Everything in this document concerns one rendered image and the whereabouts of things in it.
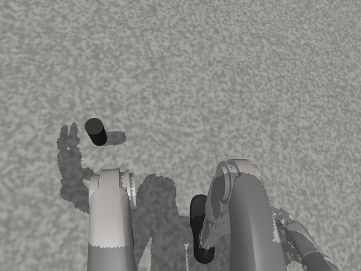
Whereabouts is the right robot foot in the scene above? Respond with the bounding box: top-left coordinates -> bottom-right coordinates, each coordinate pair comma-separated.
190,195 -> 215,264

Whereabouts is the right robot arm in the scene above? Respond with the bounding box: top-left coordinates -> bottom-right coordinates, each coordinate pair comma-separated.
301,252 -> 340,271

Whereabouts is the can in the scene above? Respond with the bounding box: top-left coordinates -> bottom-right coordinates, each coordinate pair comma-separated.
85,118 -> 107,146

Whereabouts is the right robot hand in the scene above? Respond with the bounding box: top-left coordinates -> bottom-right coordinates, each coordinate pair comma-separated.
271,207 -> 321,264

